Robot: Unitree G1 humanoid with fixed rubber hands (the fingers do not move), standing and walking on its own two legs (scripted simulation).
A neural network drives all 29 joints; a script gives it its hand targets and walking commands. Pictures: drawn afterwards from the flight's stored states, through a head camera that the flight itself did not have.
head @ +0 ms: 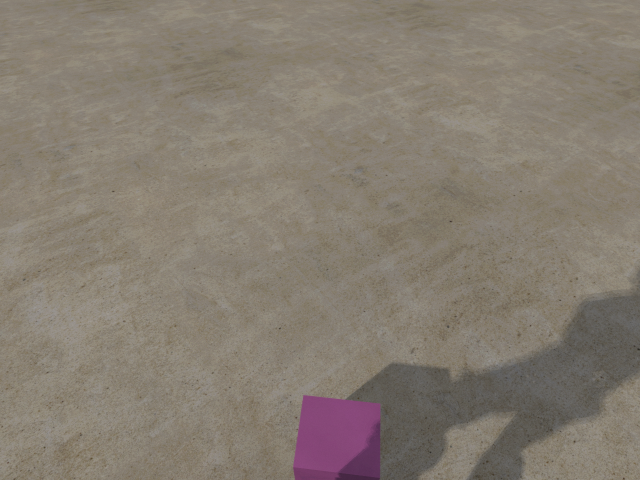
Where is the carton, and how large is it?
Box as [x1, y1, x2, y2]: [293, 395, 379, 479]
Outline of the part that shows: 303,395 293,464 295,479 378,479 379,404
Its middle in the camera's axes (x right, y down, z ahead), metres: +0.04 +0.55 +1.02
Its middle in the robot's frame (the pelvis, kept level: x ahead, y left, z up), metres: +0.37 -0.01 -0.64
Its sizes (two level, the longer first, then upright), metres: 0.197 0.166 0.259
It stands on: the floor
